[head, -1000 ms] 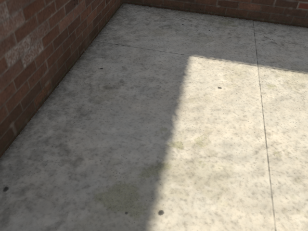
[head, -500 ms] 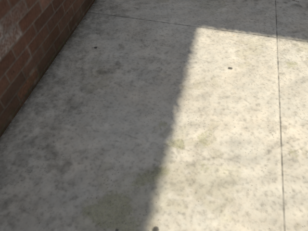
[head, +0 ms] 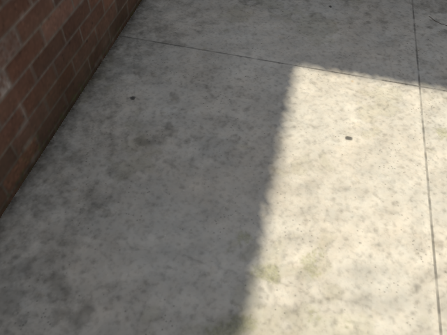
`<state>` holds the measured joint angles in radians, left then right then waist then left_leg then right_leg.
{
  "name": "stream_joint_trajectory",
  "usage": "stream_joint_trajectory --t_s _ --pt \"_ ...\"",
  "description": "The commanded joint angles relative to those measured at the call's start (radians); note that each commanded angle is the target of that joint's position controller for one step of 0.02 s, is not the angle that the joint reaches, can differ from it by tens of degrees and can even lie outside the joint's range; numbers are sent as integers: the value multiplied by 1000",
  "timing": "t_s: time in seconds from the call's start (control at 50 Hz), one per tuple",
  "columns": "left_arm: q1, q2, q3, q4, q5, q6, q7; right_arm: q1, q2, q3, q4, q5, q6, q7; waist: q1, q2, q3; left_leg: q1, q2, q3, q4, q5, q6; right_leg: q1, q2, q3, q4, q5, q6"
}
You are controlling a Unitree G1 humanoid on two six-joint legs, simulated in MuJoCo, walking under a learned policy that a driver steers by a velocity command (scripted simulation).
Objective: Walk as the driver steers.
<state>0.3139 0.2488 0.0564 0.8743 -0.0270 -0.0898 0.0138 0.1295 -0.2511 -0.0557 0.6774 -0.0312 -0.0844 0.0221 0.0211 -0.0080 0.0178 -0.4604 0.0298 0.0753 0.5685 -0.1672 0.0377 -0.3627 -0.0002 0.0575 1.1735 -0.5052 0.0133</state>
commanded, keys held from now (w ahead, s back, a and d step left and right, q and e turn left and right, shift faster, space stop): e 0.90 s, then w+e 0.10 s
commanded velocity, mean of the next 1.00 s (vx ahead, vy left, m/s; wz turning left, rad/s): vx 0.08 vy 0.00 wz -0.52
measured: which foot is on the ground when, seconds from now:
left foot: down 0.00-0.42, up 0.44-0.84, down 0.86-1.00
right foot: up 0.00-0.38, down 0.40-0.86, up 0.88-1.00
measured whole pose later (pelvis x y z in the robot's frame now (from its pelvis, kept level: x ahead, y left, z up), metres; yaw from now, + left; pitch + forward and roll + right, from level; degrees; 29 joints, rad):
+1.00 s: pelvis +0.09 +0.00 +0.01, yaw -33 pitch +2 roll +0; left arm 0.18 0.33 0.11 0.59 -0.01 0.05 0.00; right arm 0.24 -0.26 -0.08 0.75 -0.01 0.01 -0.03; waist -0.03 -0.05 0.00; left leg -0.27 0.01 0.01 0.48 -0.26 0.01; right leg -0.61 0.11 0.11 1.11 -0.35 0.03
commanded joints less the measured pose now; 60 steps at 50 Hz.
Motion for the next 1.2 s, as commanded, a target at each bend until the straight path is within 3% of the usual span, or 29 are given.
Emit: stream_joint_trajectory --t_s 0.02,0.06,0.1,0.14,0.22,0.3,0.36,0.38,0.4,0.42,0.44,0.46,0.48,0.5,0.54,0.58,0.68,0.78,0.84,0.86,0.88,0.9,0.92,0.94,0.98,1.02,1.08,1.12,1.2 --pt "13 68 25 -72 4 20 8 91 -74 -33 -13 8 -20 -9 -15 92 -159 333 280 -241 -218 618 178 -228 -106 52 43 89 7" --pt "53 43 27 -77 -3 49 7 56 -90 -42 -3 -4 -31 -15 24 108 -139 258 273 -176 -278 629 197 -177 -100 34 26 137 15" --pt "43 57 40 -101 6 73 13 20 -89 -48 -1 2 -31 -30 34 97 -103 243 267 -103 -301 648 200 -207 -96 32 -14 193 35" --pt "-11 74 47 -133 9 88 18 21 -96 -52 3 -10 -22 -48 26 123 -79 224 253 -26 -316 556 182 -232 -108 34 -91 287 45" --pt "-114 66 45 -195 27 102 -2 -6 -112 -61 -1 3 4 -73 -6 111 -61 221 253 42 -331 373 177 -203 -114 -12 -251 376 45" --pt "-175 91 58 -253 23 114 -15 16 -138 -74 8 26 33 -73 -39 106 -60 299 292 47 -265 271 159 -187 -98 -61 -352 291 28" --pt "-173 87 66 -281 17 114 -25 2 -135 -83 3 52 43 -71 -24 108 -60 350 303 52 -140 332 103 -136 -70 -91 -501 246 -24" --pt "-156 88 72 -290 9 106 -19 14 -131 -85 10 64 41 -75 -7 85 -69 323 293 76 -77 344 65 -44 -41 -110 -596 356 -57" --pt "-99 145 95 -278 14 97 -6 80 -105 -83 27 53 37 -71 2 -19 -105 283 215 133 78 308 4 87 -33 -59 -689 664 -96" --pt "-44 265 123 -285 29 83 3 75 -70 -74 -20 14 32 -61 -18 -288 -158 45 92 171 376 -88 -74 283 -231 229 -670 1198 -192" --pt "-59 264 111 -313 48 71 -2 26 -68 -63 -60 4 35 -56 -7 -391 -276 -165 -33 20 610 -540 -117 387 -382 513 -733 1203 -398" --pt "-55 221 97 -315 48 61 -16 -27 -117 -77 -51 27 46 -54 35 -207 -319 -180 -22 -106 696 -515 -101 378 -352 455 -761 1063 -379" --pt "-86 214 94 -312 43 53 -18 -70 -100 -73 -55 38 58 -58 26 -160 -270 -222 -9 -122 708 -440 -79 343 -312 369 -759 955 -329" --pt "-128 189 88 -314 22 55 -12 -70 -86 -72 -39 32 66 -68 6 -84 -222 -240 7 -138 674 -370 -70 297 -267 319 -759 855 -278" --pt "-188 163 78 -325 13 72 7 -62 -92 -79 -33 23 77 -77 -31 -104 -189 -174 7 -146 607 -285 -75 186 -218 272 -786 760 -244" --pt "-185 159 80 -331 34 78 8 -73 -69 -70 -36 26 83 -71 -40 -108 -201 -151 -19 -150 562 -265 -89 172 -193 273 -764 775 -256" --pt "-183 201 94 -343 11 104 15 -66 -53 -48 -18 30 93 -65 -37 -106 -198 -88 -44 -171 343 -221 -98 148 -180 363 -810 430 -244" --pt "-193 195 84 -369 20 117 5 -46 -103 -55 -2 47 100 -54 -17 -165 -150 34 -60 -159 176 -242 -78 81 -147 432 -842 210 -214" --pt "-219 214 90 -375 1 133 2 49 -108 -62 25 40 99 -35 -65 -176 -126 205 -80 -116 -73 -141 -29 2 -94 440 -827 73 -163" --pt "-209 177 79 -381 4 137 4 93 -109 -58 39 36 103 -30 -70 -131 -132 314 -34 -135 -138 -116 8 -81 -45 401 -768 16 -127" --pt "-215 139 71 -400 2 137 4 141 -188 -74 42 12 106 -33 -71 60 -116 395 168 -326 -222 -138 98 -255 59 252 -553 -65 -60" --pt "-227 169 79 -425 0 124 5 95 -239 -79 19 -21 95 -29 -57 332 -84 255 365 -604 -325 47 244 -308 175 90 -257 -114 -10" --pt "-192 230 101 -396 21 118 -1 -5 -200 -67 -25 -22 82 -38 -16 233 -77 219 371 -558 -317 49 247 -297 95 129 -49 -32 8" --pt "-157 221 101 -363 18 123 -7 -49 -147 -52 -37 2 79 -52 -2 164 -71 215 287 -436 -322 -74 184 -303 85 101 5 71 13" --pt "-129 155 81 -344 26 132 -14 -17 -128 -40 -24 38 70 -64 -12 156 -49 282 229 -356 -337 -202 137 -383 56 51 74 184 28" --pt "-174 132 71 -367 7 132 -32 71 -148 -42 -14 35 70 -60 -56 129 -47 335 211 -299 -360 -264 127 -407 38 1 30 216 26" --pt "-231 112 58 -394 4 123 -35 153 -176 -49 0 30 60 -63 -104 150 -37 418 239 -269 -375 -256 132 -421 0 -16 -118 212 39" --pt "-236 89 44 -403 -7 113 -33 186 -190 -53 21 46 55 -66 -113 175 -21 428 262 -262 -396 -308 146 -389 -25 -25 -211 183 25" --pt "-233 89 34 -413 -2 85 -43 163 -233 -63 38 48 46 -60 -94 172 3 350 284 -180 -404 -282 133 -248 -49 -82 -372 144 -18"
